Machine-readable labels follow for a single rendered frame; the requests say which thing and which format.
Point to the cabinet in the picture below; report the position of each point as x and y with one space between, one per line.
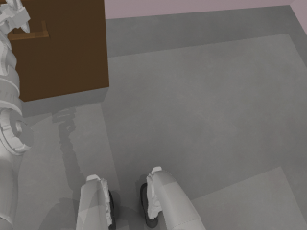
75 60

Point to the robot right shin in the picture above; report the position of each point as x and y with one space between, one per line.
154 206

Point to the right robot thigh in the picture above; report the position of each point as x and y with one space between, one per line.
178 211

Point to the robot left forearm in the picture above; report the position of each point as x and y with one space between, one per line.
9 78

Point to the robot left hand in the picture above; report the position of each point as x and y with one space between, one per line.
13 15

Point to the left robot upper arm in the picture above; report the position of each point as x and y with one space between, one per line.
15 138

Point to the handle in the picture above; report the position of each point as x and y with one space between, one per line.
29 38

